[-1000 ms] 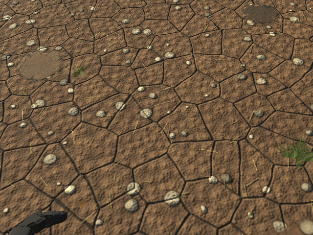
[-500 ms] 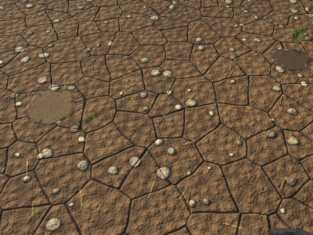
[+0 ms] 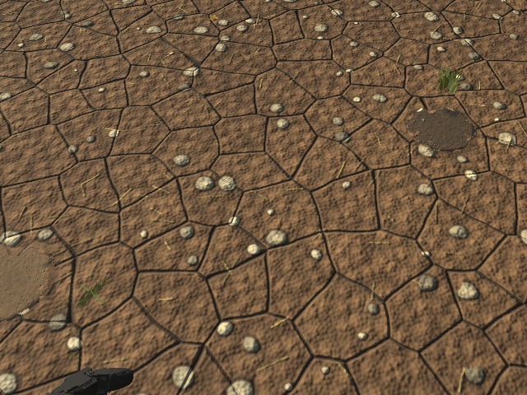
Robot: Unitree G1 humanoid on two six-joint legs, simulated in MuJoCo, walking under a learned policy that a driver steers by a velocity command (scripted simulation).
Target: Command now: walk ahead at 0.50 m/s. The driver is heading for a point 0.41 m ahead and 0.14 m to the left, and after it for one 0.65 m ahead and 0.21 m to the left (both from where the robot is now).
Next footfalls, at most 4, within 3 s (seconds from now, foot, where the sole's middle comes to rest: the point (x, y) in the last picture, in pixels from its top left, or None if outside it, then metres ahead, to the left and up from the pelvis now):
0.04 right None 0.19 -0.12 -0.77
0.56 left None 0.45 0.15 -0.77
1.04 right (273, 353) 0.57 -0.04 -0.77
1.46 left None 0.37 0.15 -0.77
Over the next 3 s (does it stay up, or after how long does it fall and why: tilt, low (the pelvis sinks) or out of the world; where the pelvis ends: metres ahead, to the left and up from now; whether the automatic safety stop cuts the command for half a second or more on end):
stays up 0.53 0.19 0.00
